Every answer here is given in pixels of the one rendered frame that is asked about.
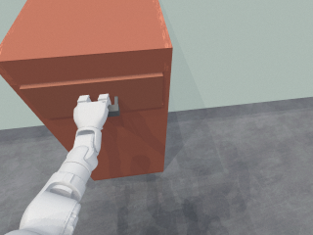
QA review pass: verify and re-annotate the left robot upper arm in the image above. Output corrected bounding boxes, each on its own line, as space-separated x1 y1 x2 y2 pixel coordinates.
5 191 81 235

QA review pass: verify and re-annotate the left robot forearm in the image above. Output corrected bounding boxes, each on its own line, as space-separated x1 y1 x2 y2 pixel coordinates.
19 126 102 230

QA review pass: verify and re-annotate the drawer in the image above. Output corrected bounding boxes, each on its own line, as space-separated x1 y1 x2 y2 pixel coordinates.
20 71 163 119

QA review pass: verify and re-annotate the cabinet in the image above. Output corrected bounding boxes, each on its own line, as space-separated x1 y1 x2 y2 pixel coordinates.
0 0 173 181

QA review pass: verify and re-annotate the handle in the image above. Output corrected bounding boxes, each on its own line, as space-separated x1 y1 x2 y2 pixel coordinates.
108 96 120 118

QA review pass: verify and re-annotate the robot left hand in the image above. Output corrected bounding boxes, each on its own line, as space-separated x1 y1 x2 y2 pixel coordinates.
73 93 112 131

